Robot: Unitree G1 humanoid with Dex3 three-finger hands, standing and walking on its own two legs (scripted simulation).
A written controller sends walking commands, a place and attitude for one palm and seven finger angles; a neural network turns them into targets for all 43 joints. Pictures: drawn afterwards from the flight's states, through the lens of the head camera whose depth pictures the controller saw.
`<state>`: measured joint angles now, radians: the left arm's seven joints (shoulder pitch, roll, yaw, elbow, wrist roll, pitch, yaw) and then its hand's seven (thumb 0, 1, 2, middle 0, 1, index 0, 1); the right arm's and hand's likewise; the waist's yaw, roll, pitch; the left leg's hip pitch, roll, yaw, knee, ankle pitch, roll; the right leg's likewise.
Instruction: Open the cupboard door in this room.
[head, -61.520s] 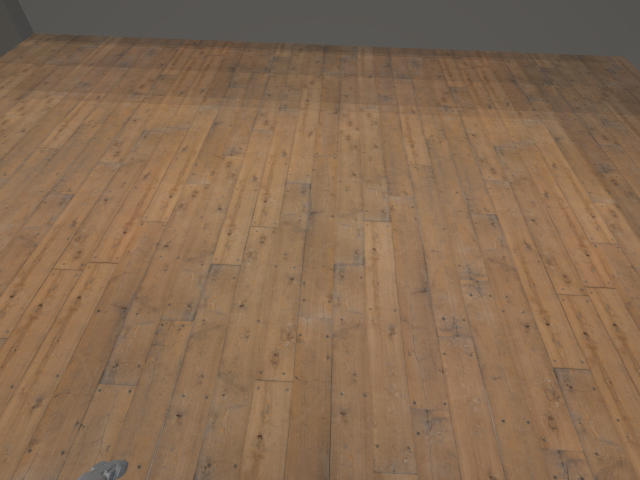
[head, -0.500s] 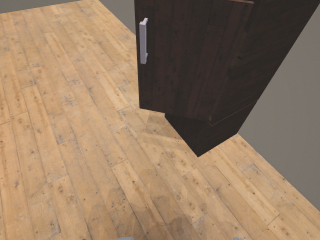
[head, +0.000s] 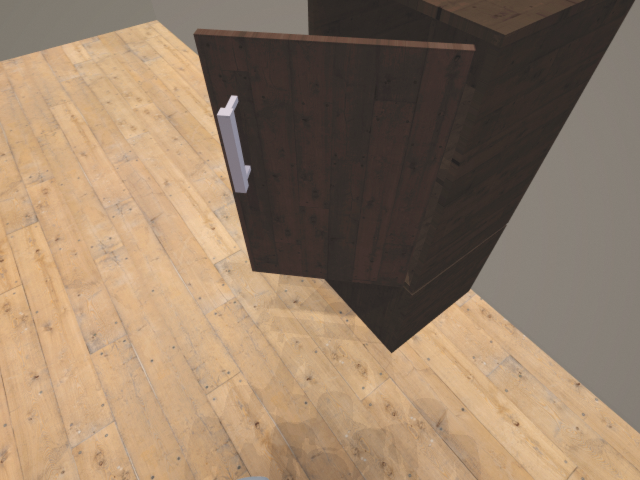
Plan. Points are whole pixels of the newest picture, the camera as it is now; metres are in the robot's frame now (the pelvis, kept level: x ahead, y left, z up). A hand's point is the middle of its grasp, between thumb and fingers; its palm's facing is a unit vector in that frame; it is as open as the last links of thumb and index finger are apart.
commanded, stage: come to a stop and stand still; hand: left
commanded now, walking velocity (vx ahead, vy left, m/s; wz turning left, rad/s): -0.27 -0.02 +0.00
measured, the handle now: (237, 146) +0.60 +0.17 +0.06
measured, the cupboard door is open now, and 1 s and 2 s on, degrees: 45 45 45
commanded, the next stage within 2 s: look again from close up in 1.42 s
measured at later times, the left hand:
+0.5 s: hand out of the picture +0.03 +0.18 -0.18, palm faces +0.04 -0.97 -0.26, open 7.3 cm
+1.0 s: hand out of the picture -0.06 +0.18 -0.18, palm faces +0.03 -0.98 -0.18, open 7.3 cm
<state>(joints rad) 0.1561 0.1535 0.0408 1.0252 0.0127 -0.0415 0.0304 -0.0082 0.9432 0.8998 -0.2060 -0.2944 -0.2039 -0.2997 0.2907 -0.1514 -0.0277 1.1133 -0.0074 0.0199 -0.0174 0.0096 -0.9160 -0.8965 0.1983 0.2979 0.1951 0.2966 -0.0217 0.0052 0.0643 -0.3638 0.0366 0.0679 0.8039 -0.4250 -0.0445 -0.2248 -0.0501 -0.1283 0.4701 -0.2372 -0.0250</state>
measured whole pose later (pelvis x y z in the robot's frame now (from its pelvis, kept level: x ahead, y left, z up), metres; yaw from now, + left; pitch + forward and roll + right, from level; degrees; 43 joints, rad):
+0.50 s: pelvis -0.01 +0.00 -0.01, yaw +0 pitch -1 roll -1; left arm 0.29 0.15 0.02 0.95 0.03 0.00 0.05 0.00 0.91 0.90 -0.20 -0.29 -0.20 -0.30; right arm 0.16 -0.20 -0.06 0.91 -0.02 0.04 -0.02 0.01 -0.91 -0.90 0.20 0.30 0.20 0.30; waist 0.01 0.04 0.06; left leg -0.43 0.03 0.03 0.80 -0.38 0.01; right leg -0.23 0.01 -0.05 0.61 -0.36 -0.03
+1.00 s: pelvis -0.04 +0.01 -0.01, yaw +0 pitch -1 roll -1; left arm 0.39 0.18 0.01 1.03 0.02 0.01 0.03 0.00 0.91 0.90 -0.20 -0.29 -0.20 -0.30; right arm 0.36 -0.15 -0.01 1.03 -0.03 0.02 -0.01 0.01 -0.92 -0.90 0.20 0.30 0.20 0.30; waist -0.01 -0.02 -0.03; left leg -0.34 -0.01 0.06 0.50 -0.15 0.06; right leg -0.24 0.01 -0.06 0.50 -0.25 -0.02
